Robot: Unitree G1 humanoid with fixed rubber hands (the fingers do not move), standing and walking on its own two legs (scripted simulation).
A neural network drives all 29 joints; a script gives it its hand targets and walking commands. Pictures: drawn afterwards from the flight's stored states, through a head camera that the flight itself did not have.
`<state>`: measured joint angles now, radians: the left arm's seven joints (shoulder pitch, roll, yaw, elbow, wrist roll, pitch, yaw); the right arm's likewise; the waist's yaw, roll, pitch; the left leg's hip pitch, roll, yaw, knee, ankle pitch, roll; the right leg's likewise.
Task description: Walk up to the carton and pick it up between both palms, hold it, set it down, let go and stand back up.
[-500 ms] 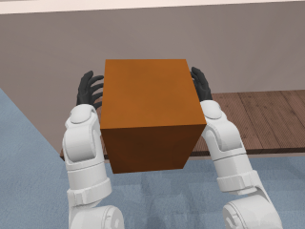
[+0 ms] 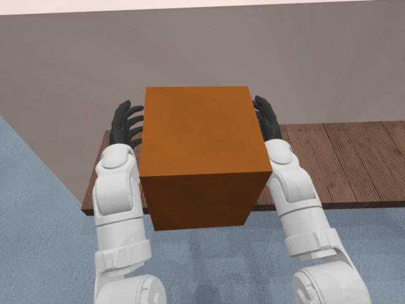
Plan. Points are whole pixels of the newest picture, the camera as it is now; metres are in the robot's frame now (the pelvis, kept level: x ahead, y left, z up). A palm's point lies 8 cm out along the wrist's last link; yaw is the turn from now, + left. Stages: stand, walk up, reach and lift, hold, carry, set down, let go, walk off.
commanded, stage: set down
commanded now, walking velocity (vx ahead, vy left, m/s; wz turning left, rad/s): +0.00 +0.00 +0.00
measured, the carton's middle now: (198, 162) +0.34 +0.00 +0.10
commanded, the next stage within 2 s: none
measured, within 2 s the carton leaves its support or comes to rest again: rests again in 1.94 s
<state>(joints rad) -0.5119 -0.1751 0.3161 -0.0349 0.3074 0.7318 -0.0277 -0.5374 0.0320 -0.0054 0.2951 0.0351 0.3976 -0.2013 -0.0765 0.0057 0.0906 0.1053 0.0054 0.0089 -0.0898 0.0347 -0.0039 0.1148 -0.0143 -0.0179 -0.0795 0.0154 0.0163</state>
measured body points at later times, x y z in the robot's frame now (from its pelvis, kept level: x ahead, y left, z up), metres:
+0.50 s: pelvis +0.01 +0.00 +0.00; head +0.02 +0.00 +0.45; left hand +0.40 +0.13 +0.10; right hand +0.40 -0.14 +0.09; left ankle +0.00 +0.12 -0.76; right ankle -0.01 -0.13 -0.76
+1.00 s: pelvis +0.01 +0.00 +0.00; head +0.04 +0.00 +0.45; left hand +0.42 +0.14 +0.07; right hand +0.42 -0.13 +0.07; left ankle +0.00 +0.12 -0.76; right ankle -0.01 -0.12 -0.76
